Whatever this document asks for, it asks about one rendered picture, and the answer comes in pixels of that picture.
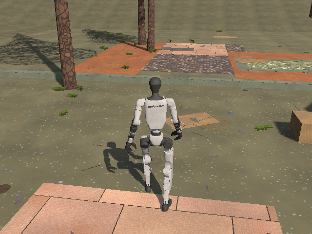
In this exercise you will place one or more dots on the robot left upper arm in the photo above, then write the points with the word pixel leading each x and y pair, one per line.
pixel 138 110

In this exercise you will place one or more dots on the robot right upper arm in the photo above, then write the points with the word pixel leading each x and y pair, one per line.
pixel 173 111

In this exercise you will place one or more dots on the right robot hand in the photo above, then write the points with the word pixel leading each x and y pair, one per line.
pixel 175 133

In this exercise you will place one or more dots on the left robot forearm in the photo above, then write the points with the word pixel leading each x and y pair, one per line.
pixel 132 132

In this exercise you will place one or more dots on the humanoid robot torso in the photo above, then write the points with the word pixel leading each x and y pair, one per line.
pixel 155 114

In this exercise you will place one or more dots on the left robot hand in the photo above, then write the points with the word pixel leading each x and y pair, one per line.
pixel 127 147

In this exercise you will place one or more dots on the robot right thigh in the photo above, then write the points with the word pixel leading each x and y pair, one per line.
pixel 168 153

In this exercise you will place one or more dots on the right robot forearm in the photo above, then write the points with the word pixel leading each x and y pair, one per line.
pixel 177 126

